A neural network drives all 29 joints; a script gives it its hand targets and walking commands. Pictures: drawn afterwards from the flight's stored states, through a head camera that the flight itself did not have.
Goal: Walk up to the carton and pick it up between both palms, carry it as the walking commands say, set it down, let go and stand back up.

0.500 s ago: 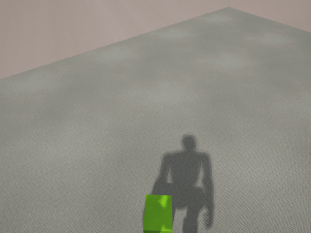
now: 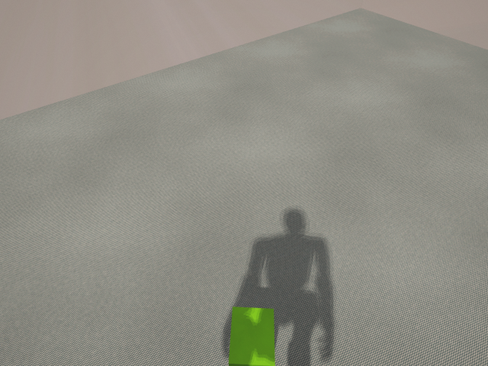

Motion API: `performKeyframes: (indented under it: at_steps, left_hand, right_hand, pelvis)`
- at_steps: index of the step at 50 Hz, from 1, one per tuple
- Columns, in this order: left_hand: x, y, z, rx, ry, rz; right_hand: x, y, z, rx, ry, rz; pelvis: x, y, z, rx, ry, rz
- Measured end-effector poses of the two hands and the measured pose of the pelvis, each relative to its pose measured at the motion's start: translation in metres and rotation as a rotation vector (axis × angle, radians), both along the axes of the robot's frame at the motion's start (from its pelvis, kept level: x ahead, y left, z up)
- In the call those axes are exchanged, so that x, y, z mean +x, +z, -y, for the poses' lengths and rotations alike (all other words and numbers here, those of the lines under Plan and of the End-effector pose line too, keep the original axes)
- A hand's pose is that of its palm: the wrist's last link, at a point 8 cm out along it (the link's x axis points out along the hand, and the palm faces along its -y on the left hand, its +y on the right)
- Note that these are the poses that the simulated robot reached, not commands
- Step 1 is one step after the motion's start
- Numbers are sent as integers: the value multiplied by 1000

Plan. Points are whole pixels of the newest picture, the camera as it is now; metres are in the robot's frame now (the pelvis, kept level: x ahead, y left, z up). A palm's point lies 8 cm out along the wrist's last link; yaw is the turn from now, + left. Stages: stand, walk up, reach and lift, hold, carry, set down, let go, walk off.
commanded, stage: walk up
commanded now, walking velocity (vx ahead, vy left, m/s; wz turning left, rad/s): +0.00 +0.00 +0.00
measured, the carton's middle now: (251, 344) +0.34 -0.01 -0.66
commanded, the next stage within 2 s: stand in 0.06 s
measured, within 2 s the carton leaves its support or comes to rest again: neither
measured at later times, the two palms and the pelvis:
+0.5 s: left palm out of the picture -0.04 +0.21 -0.15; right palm out of the picture -0.07 -0.17 -0.14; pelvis +0.00 +0.01 +0.00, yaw +0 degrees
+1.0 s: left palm out of the picture +0.17 +0.22 -0.14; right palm out of the picture +0.15 -0.21 -0.14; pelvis -0.02 +0.02 -0.02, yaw +2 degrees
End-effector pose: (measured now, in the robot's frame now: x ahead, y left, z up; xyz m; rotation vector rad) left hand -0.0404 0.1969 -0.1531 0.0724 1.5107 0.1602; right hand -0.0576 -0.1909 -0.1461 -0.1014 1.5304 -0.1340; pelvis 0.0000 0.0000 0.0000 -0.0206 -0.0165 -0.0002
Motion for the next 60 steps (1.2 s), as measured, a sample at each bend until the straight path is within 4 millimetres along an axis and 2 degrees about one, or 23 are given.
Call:
performKeyframes:
  at_steps: [15, 24, 35, 36, 38, 40, 42, 44, 45, 47, 49, 54, 56, 58, 60]
  left_hand:
    - [-1, 0, -11, 2, -6, -14]
    - [0, 1, -15, 3, -9, -15]
    - [6, 0, -18, 4, -10, -6]
    - [17, -2, -20, 4, -7, 12]
    - [53, -5, -29, 31, -12, 70]
    - [102, -5, -37, 44, -36, 152]
    - [155, 1, -40, 52, -58, 231]
    - [201, 10, -38, 49, -86, 289]
    - [217, 14, -37, 40, -93, 299]
    - [231, 16, -33, 17, -91, 275]
    - [221, 12, -28, -4, -89, 213]
    - [152, -8, -11, -34, -34, 92]
    - [132, -17, -7, -37, -16, 99]
    - [127, -25, -8, -33, -20, 157]
    - [134, -32, -10, -31, -33, 244]
  right_hand:
    - [-3, 0, -13, 7, -14, -1]
    - [-12, 1, -19, 12, -25, -25]
    - [-12, 2, -16, 1, -26, -33]
    - [-1, 0, -14, 0, -21, -17]
    - [42, -4, 0, -37, -28, 66]
    - [92, -1, 28, -99, -19, 156]
    - [143, 5, 46, -131, -17, 235]
    - [187, 13, 50, -127, 6, 290]
    - [203, 16, 48, -114, 18, 302]
    - [219, 18, 38, -73, 35, 293]
    - [215, 13, 23, -26, 31, 245]
    - [171, -8, -18, 63, -3, 115]
    - [171, -11, -25, 48, -28, 163]
    - [178, -15, -27, 23, -30, 228]
    - [188, -20, -26, -7, -9, 299]
  pelvis:
    - [1, 0, -10, -2, -1, 4]
    - [2, 0, -14, 0, -3, -2]
    - [4, 0, -15, -2, 0, -10]
    - [1, -2, -15, 0, 9, -33]
    - [-6, -8, -15, -2, 11, -85]
    - [-12, -14, -16, -8, -2, -146]
    - [-17, -19, -18, -11, -15, -214]
    - [-22, -23, -19, -10, -17, -279]
    - [-23, -25, -19, -13, -9, -308]
    - [-24, -27, -18, -22, 13, -357]
    - [-23, -25, -17, -31, 34, -391]
    - [-23, -21, -10, -36, 69, -446]
    - [-30, -23, -7, -35, 76, -471]
    - [-39, -28, -3, -41, 88, -505]
    - [-50, -35, 0, -54, 105, -545]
